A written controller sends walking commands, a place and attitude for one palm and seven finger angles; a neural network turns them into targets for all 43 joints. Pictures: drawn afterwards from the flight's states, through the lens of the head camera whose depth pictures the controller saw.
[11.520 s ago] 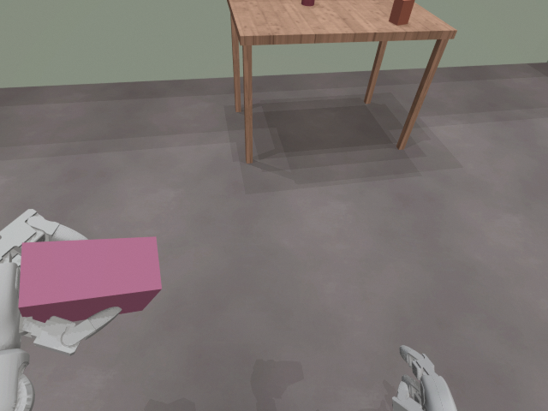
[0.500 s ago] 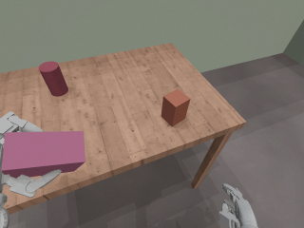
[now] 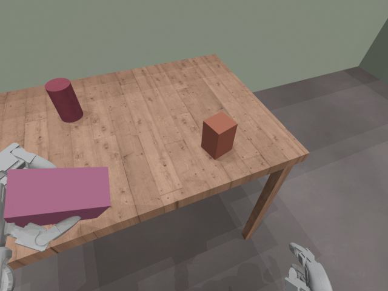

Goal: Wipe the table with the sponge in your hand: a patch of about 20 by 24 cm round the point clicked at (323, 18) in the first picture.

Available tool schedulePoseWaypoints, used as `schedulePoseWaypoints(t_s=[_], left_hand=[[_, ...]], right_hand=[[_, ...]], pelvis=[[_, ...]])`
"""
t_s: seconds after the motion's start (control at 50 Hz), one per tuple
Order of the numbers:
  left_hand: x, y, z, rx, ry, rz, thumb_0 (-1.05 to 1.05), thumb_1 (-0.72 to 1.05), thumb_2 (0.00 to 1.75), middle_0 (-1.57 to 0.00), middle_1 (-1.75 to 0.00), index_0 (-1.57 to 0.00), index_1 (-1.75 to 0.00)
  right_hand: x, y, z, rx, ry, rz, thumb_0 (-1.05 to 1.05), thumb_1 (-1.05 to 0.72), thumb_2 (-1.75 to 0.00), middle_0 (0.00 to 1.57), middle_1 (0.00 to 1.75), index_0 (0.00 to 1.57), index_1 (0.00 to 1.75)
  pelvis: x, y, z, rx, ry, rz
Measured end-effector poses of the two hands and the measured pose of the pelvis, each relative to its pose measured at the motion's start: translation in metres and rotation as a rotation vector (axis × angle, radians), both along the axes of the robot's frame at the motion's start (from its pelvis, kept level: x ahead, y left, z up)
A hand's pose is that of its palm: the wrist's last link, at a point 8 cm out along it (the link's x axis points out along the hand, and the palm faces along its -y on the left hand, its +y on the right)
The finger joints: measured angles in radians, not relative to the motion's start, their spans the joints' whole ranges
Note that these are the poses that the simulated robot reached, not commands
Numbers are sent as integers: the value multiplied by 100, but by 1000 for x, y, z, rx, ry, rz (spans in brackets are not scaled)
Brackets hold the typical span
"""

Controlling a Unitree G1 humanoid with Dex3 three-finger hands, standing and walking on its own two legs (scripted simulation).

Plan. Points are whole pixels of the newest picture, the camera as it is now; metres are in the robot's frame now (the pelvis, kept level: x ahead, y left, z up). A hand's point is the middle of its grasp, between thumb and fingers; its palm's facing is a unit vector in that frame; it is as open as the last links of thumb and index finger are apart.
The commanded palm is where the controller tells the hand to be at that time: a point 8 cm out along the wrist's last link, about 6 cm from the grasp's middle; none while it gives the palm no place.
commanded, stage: shuffle to correct the standing spot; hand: left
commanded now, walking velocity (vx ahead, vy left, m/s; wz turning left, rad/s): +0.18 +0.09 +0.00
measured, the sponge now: (74, 196) +0.23 +0.21 +0.15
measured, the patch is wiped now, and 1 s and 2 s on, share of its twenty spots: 0.00 0.00 0.00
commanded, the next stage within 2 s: come to a stop and stand still in 0.46 s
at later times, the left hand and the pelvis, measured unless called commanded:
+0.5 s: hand (54, 174) +0.26 +0.25 +0.16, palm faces +0.39 -0.80 -0.47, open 10.2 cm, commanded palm +0.20 +0.29 +0.19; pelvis +0.04 +0.00 -0.01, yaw +1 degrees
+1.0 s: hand (54, 157) +0.27 +0.25 +0.18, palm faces +0.32 -0.85 -0.41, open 10.2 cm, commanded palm +0.22 +0.31 +0.19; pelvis +0.07 +0.02 +0.01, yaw +2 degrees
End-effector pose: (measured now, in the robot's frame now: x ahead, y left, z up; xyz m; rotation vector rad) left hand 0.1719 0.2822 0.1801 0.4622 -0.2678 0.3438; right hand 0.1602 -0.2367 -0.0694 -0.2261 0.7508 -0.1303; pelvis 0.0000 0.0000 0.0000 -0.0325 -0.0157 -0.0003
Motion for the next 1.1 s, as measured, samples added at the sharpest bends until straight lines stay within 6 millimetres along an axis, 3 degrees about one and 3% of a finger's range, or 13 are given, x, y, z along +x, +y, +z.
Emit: schedulePoseWaypoints(t_s=[0.08, 0.26, 0.38, 0.52, 0.64, 0.7, 0.78, 0.86, 0.98, 1.02, 1.06, 1.1], left_hand=[[6, -1, -6, -4, 27, 13, -1, -51, 102, -70, -138, -72, -136], [20, -14, 7, 13, 7, 0, -1, -51, 102, -70, -138, -72, -136], [25, -4, 0, 29, -3, 5, -1, -51, 102, -70, -138, -72, -136], [47, 5, -2, 56, 74, 46, -1, -51, 102, -70, -138, -72, -136], [52, 11, 12, 42, 11, 17, -1, -51, 102, -70, -138, -72, -136], [59, 19, 11, 80, 13, 2, -1, -51, 102, -70, -138, -72, -136], [73, 24, 3, 68, 73, 24, -1, -51, 102, -70, -138, -72, -136], [79, 16, 5, 45, 82, 25, -1, -51, 102, -70, -138, -72, -136], [66, 2, 16, -1, 65, -39, -1, -51, 102, -70, -138, -72, -136], [65, 11, 24, 78, 61, -40, -1, -51, 102, -70, -138, -72, -136], [70, 38, 39, 183, -12, -7, -1, -51, 102, -70, -138, -72, -136], [71, 68, 43, 173, -64, 76, -1, -51, 102, -70, -138, -72, -136]], right_hand=[[3, -4, 1, -6, -10, -18, 1, -91, -90, 20, 30, 20, 30], [18, -5, -2, 25, 19, 16, 1, -91, -90, 20, 30, 20, 29], [35, -11, -6, -24, 6, 0, 1, -91, -90, 20, 30, 20, 30], [53, 9, -17, 52, 9, 9, 1, -91, -90, 20, 30, 20, 29], [68, 26, -7, 45, 34, 44, 1, -91, -90, 20, 30, 20, 29], [79, 31, -9, 42, -15, 15, 1, -91, -90, 20, 30, 20, 30], [84, 43, -5, 78, -28, 22, 1, -91, -90, 20, 30, 20, 29], [88, 49, -3, 98, -43, 64, 1, -91, -90, 20, 30, 20, 29], [88, 40, 7, 62, -56, 34, 1, -91, -90, 20, 30, 21, 30], [86, 36, 9, 25, -54, 31, 1, -91, -90, 20, 30, 20, 30], [80, 34, 11, -10, -41, 60, 1, -91, -90, 20, 30, 20, 29], [73, 33, 14, -21, -37, 73, 1, -91, -90, 20, 30, 20, 29]], pelvis=[[5, -1, 0, 22, -7, -14], [16, -12, 5, 8, 10, 23], [30, 0, -7, 22, 7, 9], [43, 2, -4, 27, -9, 32], [58, 15, 3, 46, 8, 23], [62, 25, -4, 48, -5, -10], [64, 22, 2, 70, -16, -5], [66, 16, 4, 40, -27, 26], [70, 20, 9, 15, -1, 34], [68, 21, 11, 20, 1, 30], [64, 20, 11, 28, 4, 28], [59, 23, 12, 27, 1, 20]])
